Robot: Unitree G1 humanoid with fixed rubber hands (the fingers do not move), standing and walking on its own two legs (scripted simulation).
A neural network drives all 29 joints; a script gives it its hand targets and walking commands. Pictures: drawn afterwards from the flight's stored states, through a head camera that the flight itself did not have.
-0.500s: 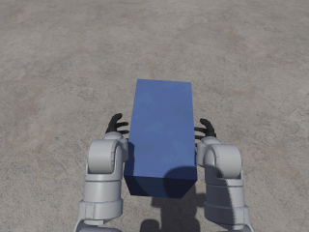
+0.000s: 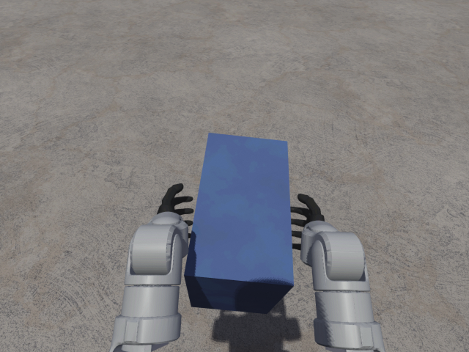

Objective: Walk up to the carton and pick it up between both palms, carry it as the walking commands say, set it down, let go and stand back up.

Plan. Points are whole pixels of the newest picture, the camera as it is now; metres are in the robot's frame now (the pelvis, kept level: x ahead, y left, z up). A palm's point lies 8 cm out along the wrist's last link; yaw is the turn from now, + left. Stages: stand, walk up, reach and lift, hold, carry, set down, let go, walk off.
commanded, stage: carry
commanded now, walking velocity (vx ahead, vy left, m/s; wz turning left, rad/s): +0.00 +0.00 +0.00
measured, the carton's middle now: (238, 225) +0.38 -0.01 +0.00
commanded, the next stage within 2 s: none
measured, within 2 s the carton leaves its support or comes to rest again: neither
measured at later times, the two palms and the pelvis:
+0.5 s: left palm (175, 183) +0.45 +0.12 +0.05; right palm (293, 199) +0.42 -0.12 +0.02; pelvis +0.13 +0.01 -0.01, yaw -1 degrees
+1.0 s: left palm (188, 167) +0.55 +0.11 -0.01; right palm (288, 179) +0.53 -0.14 -0.04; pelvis +0.26 -0.01 -0.02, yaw +0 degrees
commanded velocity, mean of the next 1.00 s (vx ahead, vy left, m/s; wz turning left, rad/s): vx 0.00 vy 0.00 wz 0.00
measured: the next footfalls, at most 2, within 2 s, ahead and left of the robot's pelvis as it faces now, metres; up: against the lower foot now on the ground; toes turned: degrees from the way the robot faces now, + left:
right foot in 0.12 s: +0.08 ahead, -0.10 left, +0.00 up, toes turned -8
left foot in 0.32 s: +0.08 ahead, +0.12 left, +0.03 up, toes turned +7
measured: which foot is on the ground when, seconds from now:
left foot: down 0.00-0.18, up 0.20-0.30, down 0.32-0.88, up 0.90-1.00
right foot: up 0.00-0.10, down 0.12-0.72, up 0.74-0.82, down 0.84-1.00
